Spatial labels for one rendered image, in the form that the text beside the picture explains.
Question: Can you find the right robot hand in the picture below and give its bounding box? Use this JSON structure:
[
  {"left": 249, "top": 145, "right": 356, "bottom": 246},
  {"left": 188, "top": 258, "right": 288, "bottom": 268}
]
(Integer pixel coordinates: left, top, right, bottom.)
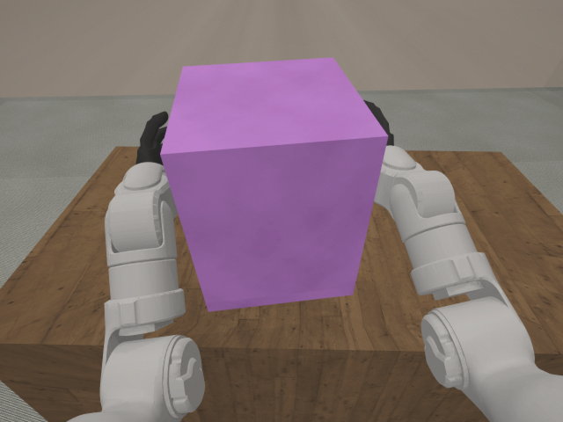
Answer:
[{"left": 363, "top": 100, "right": 394, "bottom": 146}]

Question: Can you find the right robot forearm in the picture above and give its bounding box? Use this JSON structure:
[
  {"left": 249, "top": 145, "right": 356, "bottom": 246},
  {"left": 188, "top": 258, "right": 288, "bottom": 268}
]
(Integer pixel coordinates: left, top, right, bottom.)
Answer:
[{"left": 374, "top": 146, "right": 535, "bottom": 362}]

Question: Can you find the left robot hand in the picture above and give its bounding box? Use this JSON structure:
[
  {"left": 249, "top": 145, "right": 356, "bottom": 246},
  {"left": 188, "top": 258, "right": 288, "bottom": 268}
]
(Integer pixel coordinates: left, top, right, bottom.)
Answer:
[{"left": 136, "top": 112, "right": 168, "bottom": 165}]

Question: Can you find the left robot upper arm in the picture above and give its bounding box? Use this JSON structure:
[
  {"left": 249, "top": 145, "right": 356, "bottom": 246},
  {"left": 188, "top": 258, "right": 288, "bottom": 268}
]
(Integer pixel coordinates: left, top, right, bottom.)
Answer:
[{"left": 67, "top": 335, "right": 205, "bottom": 422}]

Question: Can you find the left robot forearm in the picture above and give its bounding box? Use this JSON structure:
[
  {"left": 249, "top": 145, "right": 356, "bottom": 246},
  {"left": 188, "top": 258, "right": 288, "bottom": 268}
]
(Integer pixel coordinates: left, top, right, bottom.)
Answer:
[{"left": 100, "top": 162, "right": 186, "bottom": 406}]

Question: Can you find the right robot upper arm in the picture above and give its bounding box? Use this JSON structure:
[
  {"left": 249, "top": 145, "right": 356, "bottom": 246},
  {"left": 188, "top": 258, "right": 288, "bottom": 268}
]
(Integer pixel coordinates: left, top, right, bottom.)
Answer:
[{"left": 421, "top": 296, "right": 563, "bottom": 422}]

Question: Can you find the carton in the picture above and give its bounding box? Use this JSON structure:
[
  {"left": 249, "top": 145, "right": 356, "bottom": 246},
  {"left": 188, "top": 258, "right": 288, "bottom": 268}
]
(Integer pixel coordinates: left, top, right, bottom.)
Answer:
[{"left": 160, "top": 57, "right": 388, "bottom": 312}]

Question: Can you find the pedestal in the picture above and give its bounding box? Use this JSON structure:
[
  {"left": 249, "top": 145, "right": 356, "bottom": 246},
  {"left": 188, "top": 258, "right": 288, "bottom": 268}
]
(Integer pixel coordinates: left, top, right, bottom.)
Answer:
[{"left": 0, "top": 146, "right": 563, "bottom": 422}]

